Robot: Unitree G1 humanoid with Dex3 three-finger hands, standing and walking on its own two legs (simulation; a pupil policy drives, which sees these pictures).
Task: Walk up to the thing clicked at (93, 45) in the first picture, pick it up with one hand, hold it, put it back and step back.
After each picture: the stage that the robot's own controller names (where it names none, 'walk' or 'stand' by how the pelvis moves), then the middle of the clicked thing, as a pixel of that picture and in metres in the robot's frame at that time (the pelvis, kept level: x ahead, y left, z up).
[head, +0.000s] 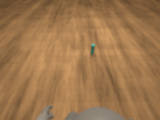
stand; (92, 49) +1.34 -0.03 -0.65
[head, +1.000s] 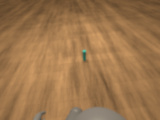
walk; (84, 55) +1.21 +0.21 -0.64
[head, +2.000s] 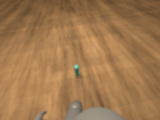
walk; (76, 70) +0.76 +0.29 -0.65
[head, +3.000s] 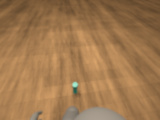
walk; (75, 88) +0.48 +0.18 -0.63
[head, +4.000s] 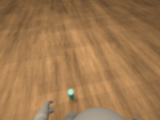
stand; (71, 94) +0.37 +0.21 -0.65
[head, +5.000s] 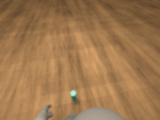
stand; (73, 96) +0.37 +0.19 -0.65
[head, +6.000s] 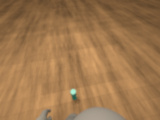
stand; (73, 94) +0.40 +0.20 -0.66
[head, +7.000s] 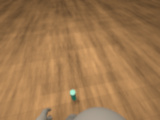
stand; (73, 95) +0.39 +0.21 -0.66
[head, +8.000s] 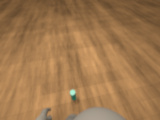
go down; (73, 95) +0.38 +0.20 -0.66
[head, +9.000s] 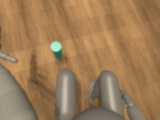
go down; (57, 51) +0.47 +0.23 -0.26
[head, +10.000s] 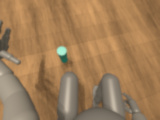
approach; (63, 56) +0.47 +0.22 -0.27
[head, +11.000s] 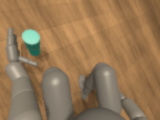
close in; (33, 45) +0.46 +0.26 -0.17
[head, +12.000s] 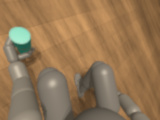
close; (23, 44) +0.45 +0.28 -0.16
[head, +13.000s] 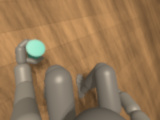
lift; (34, 52) +0.39 +0.26 -0.17
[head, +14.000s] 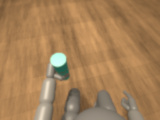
lift; (62, 69) +0.33 +0.19 +0.04
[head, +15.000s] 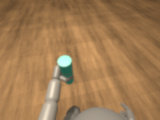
hold; (67, 72) +0.32 +0.16 +0.05
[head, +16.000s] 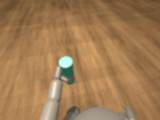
hold; (68, 72) +0.32 +0.16 +0.04
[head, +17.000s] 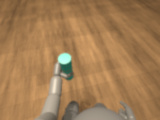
crouch; (67, 69) +0.35 +0.17 +0.01
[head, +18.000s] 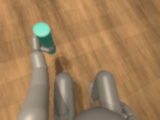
lower; (47, 42) +0.50 +0.23 -0.04
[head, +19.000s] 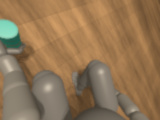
lower; (12, 41) +0.47 +0.29 -0.17
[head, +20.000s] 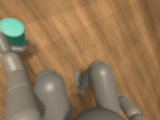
lower; (17, 39) +0.48 +0.29 -0.17
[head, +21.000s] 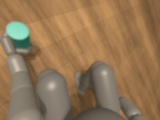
lower; (22, 41) +0.46 +0.28 -0.17
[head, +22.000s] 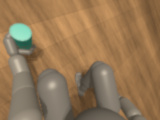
lower; (24, 42) +0.46 +0.27 -0.17
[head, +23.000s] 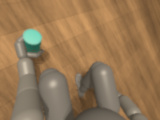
draw back; (33, 46) +0.45 +0.24 -0.17
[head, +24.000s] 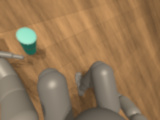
rise; (29, 44) +0.45 +0.26 -0.18
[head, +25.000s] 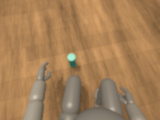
walk; (72, 61) +0.47 +0.18 -0.35
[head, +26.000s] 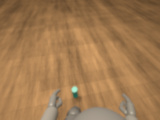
stand; (75, 92) +0.40 +0.16 -0.59
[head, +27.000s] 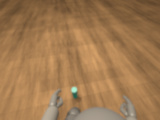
stand; (74, 93) +0.40 +0.17 -0.60
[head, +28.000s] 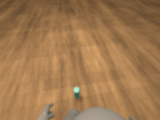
stand; (76, 93) +0.40 +0.16 -0.63
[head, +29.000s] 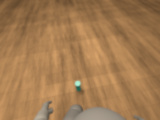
walk; (78, 86) +0.44 +0.15 -0.65
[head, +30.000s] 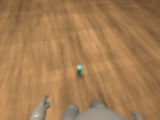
walk; (79, 71) +0.64 +0.11 -0.64
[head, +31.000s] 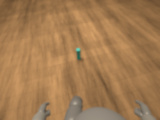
walk; (78, 54) +0.96 +0.24 -0.62
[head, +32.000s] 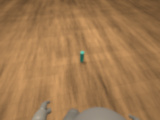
stand; (82, 57) +1.04 +0.15 -0.64
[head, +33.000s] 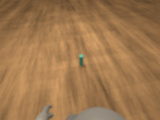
stand; (81, 60) +1.04 +0.17 -0.66
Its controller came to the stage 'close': yes
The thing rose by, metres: 0.69
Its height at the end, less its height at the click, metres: +0.00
